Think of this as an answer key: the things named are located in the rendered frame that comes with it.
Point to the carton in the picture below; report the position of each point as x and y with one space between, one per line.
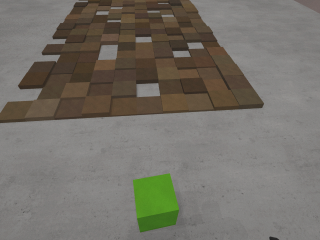
156 202

